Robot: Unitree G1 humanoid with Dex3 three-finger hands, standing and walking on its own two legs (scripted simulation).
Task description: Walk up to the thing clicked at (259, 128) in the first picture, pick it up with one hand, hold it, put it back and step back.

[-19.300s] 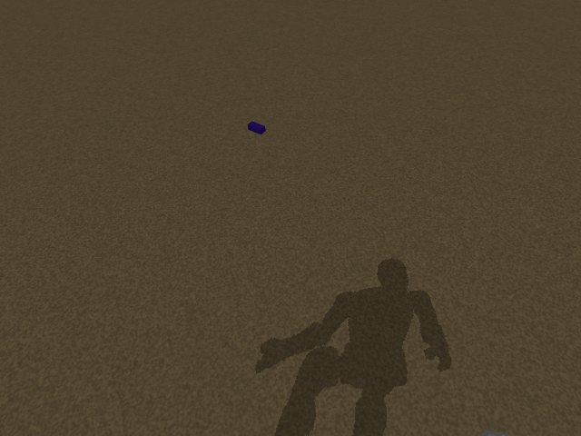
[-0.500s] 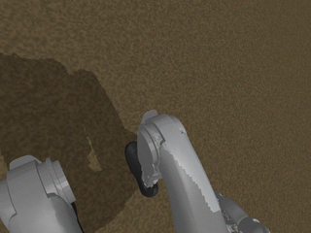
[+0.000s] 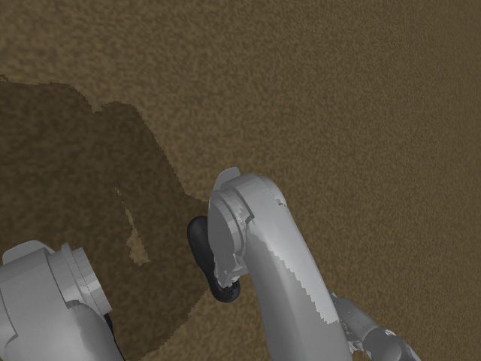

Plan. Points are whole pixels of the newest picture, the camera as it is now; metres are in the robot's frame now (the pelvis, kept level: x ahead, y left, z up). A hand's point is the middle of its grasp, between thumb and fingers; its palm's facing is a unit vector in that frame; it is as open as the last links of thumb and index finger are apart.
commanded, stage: rest palm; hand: left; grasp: from above
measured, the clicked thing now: out of the picture +0.48 +0.38 -0.29
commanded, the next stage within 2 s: close in 0.86 s
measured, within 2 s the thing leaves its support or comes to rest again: neither
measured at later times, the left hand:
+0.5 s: hand out of the picture +0.46 +0.37 -0.24, palm faces -0.44 -0.14 -0.89, open 13.6 cm
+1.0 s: hand out of the picture +0.46 +0.37 -0.25, palm faces -0.43 -0.14 -0.89, open 13.8 cm
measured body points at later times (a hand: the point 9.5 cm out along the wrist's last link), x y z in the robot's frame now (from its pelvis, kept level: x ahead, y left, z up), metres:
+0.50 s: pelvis +0.00 +0.00 +0.00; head +0.28 +0.15 +0.32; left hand +0.48 +0.37 -0.19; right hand +0.05 -0.25 -0.05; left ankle +0.06 +0.12 -0.27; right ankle +0.13 -0.14 -0.27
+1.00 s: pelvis +0.00 +0.00 +0.00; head +0.28 +0.15 +0.31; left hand +0.48 +0.37 -0.19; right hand +0.05 -0.25 -0.04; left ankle +0.06 +0.12 -0.27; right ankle +0.13 -0.13 -0.27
